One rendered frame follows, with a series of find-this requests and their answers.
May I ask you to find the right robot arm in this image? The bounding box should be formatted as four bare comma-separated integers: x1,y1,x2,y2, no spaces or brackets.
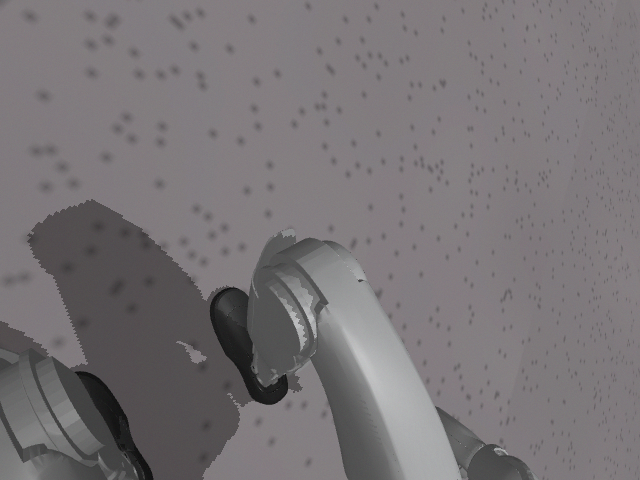
467,444,540,480

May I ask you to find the right robot hand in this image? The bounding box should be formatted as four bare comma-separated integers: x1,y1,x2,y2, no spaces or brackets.
435,406,486,478

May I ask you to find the left robot foot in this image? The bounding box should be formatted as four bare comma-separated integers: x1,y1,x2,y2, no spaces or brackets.
75,371,153,480

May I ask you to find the right robot foot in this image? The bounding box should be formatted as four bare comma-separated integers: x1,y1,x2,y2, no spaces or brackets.
210,287,288,405

